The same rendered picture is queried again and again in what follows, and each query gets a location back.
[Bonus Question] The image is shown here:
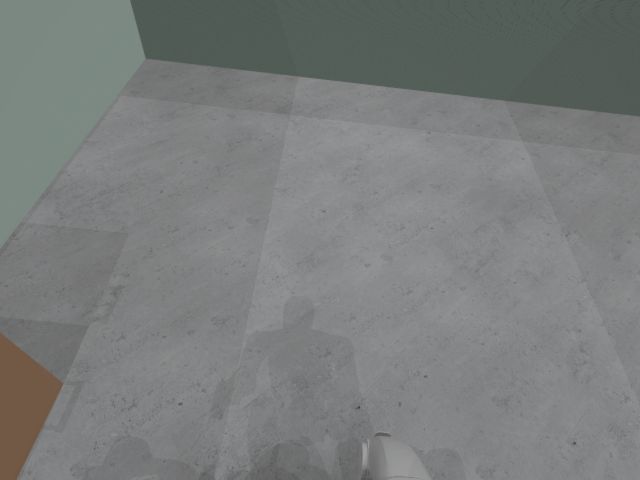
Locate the cabinet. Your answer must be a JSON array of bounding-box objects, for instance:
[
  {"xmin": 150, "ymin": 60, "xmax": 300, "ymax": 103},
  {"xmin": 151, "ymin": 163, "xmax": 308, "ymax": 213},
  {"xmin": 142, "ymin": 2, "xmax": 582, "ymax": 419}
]
[{"xmin": 0, "ymin": 333, "xmax": 63, "ymax": 480}]

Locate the robot right thigh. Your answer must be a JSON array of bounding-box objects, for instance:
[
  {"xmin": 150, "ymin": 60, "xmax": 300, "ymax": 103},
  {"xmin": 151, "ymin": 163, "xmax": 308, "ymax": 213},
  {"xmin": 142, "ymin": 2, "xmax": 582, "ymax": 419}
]
[{"xmin": 358, "ymin": 436, "xmax": 432, "ymax": 480}]

